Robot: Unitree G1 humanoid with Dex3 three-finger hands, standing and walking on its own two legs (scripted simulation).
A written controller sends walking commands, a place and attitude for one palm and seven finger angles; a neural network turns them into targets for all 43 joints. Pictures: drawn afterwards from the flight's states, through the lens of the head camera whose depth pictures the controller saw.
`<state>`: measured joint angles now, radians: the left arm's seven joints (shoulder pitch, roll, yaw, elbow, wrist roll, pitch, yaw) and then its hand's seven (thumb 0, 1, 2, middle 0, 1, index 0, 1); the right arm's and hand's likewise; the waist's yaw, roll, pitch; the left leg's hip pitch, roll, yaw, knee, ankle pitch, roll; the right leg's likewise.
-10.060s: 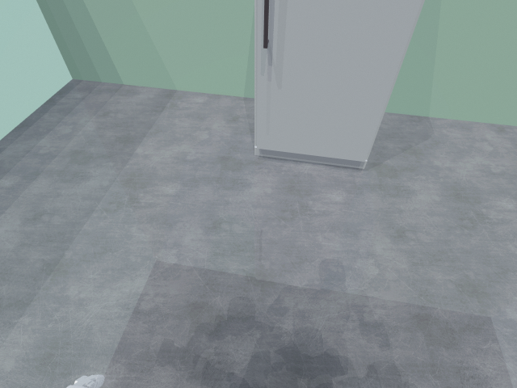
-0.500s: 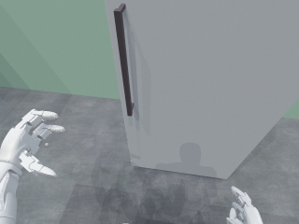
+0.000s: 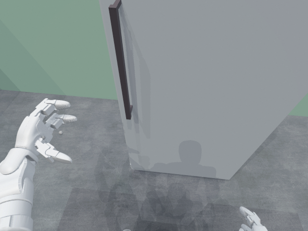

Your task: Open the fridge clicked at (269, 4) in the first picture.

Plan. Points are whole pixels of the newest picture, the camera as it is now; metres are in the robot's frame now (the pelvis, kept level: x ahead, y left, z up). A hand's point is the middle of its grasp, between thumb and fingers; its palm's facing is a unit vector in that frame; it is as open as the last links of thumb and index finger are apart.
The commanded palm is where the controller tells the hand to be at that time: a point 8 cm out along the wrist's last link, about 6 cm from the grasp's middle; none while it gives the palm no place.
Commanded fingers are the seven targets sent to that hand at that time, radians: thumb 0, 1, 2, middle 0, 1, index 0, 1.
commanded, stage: move the hooked fingers beside the handle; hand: left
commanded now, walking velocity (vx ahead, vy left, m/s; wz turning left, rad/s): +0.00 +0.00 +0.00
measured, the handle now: (124, 72) +0.52 +0.12 +0.13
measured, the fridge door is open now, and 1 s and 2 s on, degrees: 0 0 0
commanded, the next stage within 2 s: feel for the door with the fingertips in 1.80 s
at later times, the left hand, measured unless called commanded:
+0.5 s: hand (81, 112) +0.39 +0.22 +0.09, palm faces -0.07 -1.00 +0.00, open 14.0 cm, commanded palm +0.37 +0.26 +0.09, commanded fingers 0.00 -0.50 0.30 -0.30 -1.20 -0.30 -1.20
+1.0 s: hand (99, 95) +0.46 +0.19 +0.09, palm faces -0.07 -1.00 +0.01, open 14.0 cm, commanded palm +0.44 +0.24 +0.08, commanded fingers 0.00 -0.50 0.30 -0.30 -1.20 -0.30 -1.20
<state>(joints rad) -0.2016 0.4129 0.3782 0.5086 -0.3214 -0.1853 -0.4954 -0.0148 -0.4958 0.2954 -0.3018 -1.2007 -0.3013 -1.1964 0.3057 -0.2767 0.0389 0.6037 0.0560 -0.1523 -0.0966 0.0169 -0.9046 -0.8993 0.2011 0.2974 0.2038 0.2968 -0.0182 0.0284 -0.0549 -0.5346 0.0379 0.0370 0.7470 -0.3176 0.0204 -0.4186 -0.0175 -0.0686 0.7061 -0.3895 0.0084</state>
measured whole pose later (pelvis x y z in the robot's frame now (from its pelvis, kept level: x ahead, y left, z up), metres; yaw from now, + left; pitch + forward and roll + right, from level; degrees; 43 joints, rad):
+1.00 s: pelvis +0.00 +0.00 -0.01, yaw -1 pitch +13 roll -2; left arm -0.77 0.47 0.35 1.07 -0.17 -0.31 -0.35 -0.01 -0.50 0.30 -0.30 -1.20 -0.30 -1.20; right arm 0.36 -0.27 0.03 0.65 0.03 0.01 -0.05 0.01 -0.91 -0.90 0.20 0.30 0.20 0.30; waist -0.12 0.02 -0.07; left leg -0.72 0.06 0.04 0.84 -0.35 0.02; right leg -0.62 0.00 -0.05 0.81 -0.42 0.00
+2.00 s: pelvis +0.00 +0.00 -0.02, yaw -1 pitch +13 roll -2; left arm -0.75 0.43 0.30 1.04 -0.19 -0.33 -0.33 -0.02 -0.50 0.30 -0.30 -1.20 -0.30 -1.20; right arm 0.37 -0.27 0.02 0.65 0.04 0.04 -0.04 0.01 -0.91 -0.90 0.20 0.30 0.20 0.30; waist -0.10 0.02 -0.08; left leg -0.74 0.06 0.03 0.87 -0.36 0.02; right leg -0.63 0.00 -0.06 0.83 -0.42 0.00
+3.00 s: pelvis -0.01 -0.01 -0.02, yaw -1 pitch +15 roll -2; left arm -0.85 0.41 0.31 1.12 -0.13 -0.35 -0.24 -0.02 -0.50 0.30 -0.36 -1.24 -0.36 -1.24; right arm 0.38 -0.27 0.01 0.67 0.02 0.04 -0.03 0.01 -0.91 -0.90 0.20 0.30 0.20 0.30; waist -0.13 0.03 -0.09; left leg -0.78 0.07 0.02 0.88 -0.35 0.00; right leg -0.68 0.01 -0.07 0.85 -0.43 -0.02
